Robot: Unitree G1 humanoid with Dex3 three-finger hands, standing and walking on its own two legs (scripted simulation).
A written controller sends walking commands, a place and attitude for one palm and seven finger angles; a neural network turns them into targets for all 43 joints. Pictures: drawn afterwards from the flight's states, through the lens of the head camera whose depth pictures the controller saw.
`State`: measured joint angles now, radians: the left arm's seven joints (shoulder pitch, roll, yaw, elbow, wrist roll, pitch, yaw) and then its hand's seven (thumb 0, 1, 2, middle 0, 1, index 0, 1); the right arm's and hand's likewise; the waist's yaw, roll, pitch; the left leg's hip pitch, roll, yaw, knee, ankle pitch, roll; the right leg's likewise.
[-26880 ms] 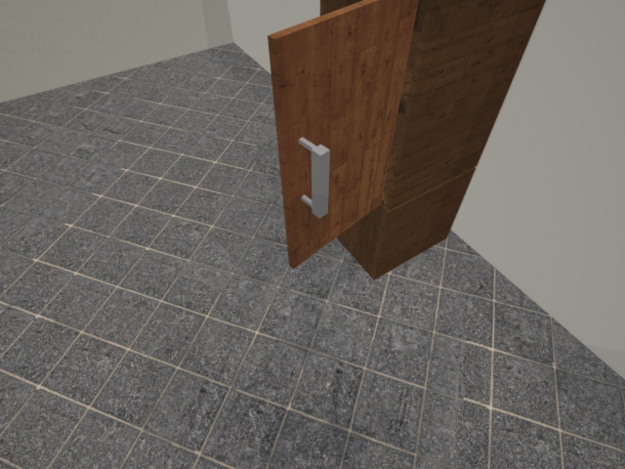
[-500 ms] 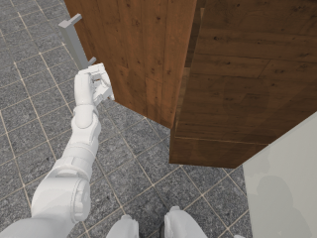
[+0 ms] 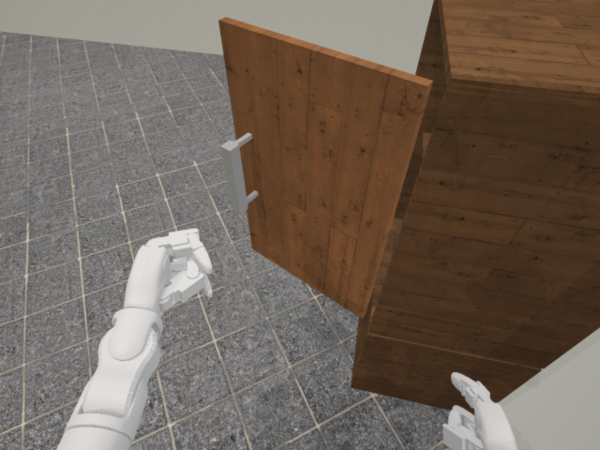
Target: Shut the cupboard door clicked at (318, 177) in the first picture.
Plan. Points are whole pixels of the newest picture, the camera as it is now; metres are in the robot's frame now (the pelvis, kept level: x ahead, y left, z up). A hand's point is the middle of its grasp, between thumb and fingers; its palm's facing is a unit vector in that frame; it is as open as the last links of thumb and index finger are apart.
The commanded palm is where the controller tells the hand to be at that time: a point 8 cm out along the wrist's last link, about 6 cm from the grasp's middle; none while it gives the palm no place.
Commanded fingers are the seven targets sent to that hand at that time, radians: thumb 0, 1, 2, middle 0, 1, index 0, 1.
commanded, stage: draw the hand back to the body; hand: left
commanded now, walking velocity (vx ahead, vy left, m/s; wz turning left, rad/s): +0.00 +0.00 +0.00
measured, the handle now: (243, 174) +0.63 +0.15 -0.01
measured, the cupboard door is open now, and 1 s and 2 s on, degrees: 66 66 66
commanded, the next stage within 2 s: step back with the hand held close in 0.94 s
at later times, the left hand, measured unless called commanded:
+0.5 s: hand (8, 319) +0.21 +0.29 +0.17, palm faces +0.38 -0.84 -0.39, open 5.6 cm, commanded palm +0.15 +0.33 +0.19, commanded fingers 0.00 0.90 0.90 -0.25 -0.36 -0.25 -0.36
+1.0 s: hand out of the picture +0.18 +0.28 +0.19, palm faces +0.45 -0.80 -0.40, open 7.4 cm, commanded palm +0.13 +0.32 +0.20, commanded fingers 0.00 0.90 0.90 -0.20 -0.30 -0.20 -0.30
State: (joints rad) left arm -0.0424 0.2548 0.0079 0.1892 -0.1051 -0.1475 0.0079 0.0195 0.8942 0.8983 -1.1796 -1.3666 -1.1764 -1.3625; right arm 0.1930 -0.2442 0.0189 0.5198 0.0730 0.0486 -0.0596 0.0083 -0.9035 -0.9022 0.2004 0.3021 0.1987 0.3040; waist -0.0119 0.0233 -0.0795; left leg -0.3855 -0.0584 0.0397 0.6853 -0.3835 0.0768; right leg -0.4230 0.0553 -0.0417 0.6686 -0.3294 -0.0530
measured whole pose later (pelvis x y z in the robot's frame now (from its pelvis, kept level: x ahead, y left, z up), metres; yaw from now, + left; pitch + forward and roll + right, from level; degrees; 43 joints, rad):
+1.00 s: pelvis +0.00 +0.01 +0.02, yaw +1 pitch -5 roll -1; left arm 0.46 0.37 0.33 -0.41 -0.07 -0.04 0.11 0.02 0.89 0.90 -0.22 -0.31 -0.21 -0.30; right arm 0.22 -0.24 0.03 0.62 0.03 -0.10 -0.06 0.01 -0.90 -0.90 0.20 0.30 0.20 0.30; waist 0.05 0.07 -0.01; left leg -0.08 -0.08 0.02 0.43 -0.27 0.09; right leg -0.11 0.04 -0.04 0.41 -0.22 -0.03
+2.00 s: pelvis -0.08 +0.03 +0.00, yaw +1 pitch -1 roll -2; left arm 0.47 0.41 0.45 -0.46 0.00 -0.21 0.13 0.02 0.88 0.90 -0.21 -0.31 -0.21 -0.30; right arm 0.25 -0.23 0.00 0.55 0.00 0.00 -0.08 0.01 -0.90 -0.90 0.21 0.30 0.20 0.31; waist -0.01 0.00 -0.01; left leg -0.41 -0.08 0.05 0.69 -0.27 0.12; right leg -0.42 0.06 0.04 0.65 -0.22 0.00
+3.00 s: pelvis -0.23 +0.02 +0.01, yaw -2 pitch +6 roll -4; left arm 0.45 0.49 0.43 -0.61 -0.08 -0.18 0.10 0.02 0.89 0.90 -0.21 -0.30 -0.20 -0.30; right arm 0.07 -0.10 0.05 0.58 -0.03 -0.12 -0.03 0.01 -0.89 -0.90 0.21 0.30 0.21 0.31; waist -0.02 -0.08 -0.03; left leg -0.55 0.11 0.18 0.29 0.13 0.07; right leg -0.12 0.06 -0.05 0.39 -0.37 -0.01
